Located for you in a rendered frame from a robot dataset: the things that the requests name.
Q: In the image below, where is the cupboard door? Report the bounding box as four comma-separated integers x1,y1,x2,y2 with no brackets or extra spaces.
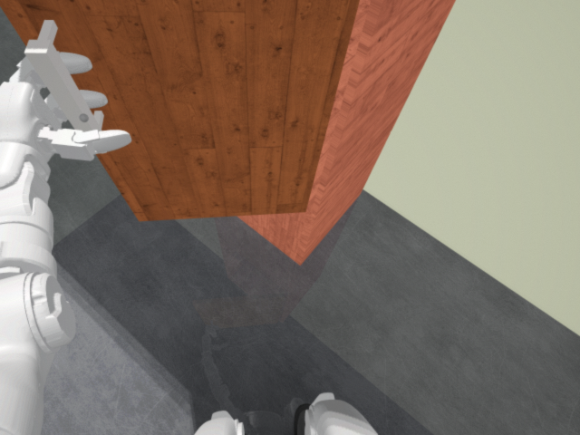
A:
0,0,360,221

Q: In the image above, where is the robot left upper arm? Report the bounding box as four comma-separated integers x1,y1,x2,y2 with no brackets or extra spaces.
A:
0,272,76,435

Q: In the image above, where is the robot left forearm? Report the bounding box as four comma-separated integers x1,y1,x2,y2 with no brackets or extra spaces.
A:
0,141,57,280

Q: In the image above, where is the left robot thigh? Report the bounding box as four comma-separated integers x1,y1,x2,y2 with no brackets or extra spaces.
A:
194,417,245,435

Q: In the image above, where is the robot left hand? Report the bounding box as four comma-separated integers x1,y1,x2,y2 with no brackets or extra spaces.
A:
0,51,131,162

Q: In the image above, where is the left robot shin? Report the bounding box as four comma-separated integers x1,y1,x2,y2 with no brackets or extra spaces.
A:
211,411,233,420

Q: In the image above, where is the handle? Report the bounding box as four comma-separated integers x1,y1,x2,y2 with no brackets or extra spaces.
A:
24,20,104,132

